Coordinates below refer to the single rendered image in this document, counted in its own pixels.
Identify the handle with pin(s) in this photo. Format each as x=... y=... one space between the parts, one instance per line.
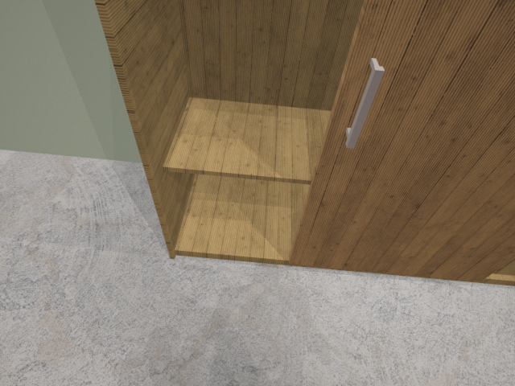
x=365 y=104

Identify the wardrobe door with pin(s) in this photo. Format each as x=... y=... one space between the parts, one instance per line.
x=429 y=189
x=507 y=269

